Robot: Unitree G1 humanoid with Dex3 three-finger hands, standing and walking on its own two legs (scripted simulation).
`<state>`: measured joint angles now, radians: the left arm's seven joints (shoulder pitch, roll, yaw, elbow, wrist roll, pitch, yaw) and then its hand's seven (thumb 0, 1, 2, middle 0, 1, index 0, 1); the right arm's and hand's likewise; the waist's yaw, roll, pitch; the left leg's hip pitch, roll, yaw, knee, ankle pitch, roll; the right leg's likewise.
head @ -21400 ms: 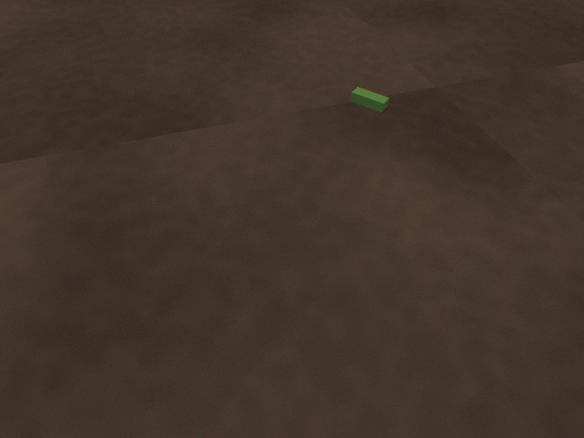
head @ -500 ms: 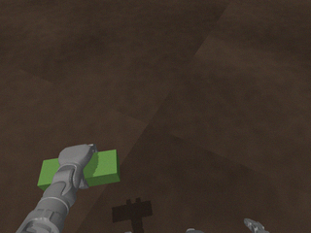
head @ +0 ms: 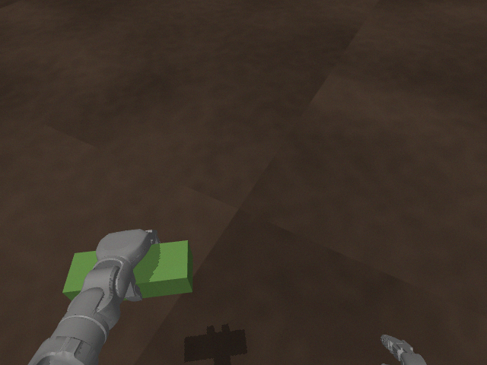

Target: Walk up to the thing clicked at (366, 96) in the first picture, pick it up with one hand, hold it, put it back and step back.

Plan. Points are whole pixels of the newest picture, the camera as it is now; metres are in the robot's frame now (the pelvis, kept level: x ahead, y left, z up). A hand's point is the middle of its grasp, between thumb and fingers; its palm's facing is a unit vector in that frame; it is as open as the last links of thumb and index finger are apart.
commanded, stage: hold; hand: left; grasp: from above
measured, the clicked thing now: (133, 272) +0.31 +0.23 -0.08
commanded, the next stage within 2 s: crouch in 1.28 s
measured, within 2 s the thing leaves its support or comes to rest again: neither
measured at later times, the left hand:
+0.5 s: hand (132, 276) +0.28 +0.21 -0.03, palm faces -0.44 -0.08 -0.90, open 10.8 cm
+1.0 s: hand (131, 279) +0.27 +0.21 -0.03, palm faces -0.45 -0.08 -0.89, open 10.8 cm
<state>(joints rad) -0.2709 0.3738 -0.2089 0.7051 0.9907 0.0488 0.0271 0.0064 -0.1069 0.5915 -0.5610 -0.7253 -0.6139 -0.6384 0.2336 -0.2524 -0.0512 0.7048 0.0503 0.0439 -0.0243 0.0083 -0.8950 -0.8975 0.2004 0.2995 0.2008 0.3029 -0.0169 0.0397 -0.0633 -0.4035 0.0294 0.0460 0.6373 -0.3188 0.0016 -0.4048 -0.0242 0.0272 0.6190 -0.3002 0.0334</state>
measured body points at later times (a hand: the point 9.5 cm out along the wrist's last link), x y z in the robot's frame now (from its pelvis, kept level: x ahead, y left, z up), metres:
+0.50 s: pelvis -0.01 -0.01 +0.01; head +0.00 -0.03 +0.46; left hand +0.30 +0.21 +0.02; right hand +0.13 -0.26 -0.11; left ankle +0.00 +0.12 -0.73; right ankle +0.01 -0.14 -0.73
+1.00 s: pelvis -0.01 -0.01 +0.01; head +0.00 -0.03 +0.46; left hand +0.29 +0.21 +0.02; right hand +0.14 -0.26 -0.10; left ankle +0.00 +0.12 -0.73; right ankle +0.01 -0.14 -0.73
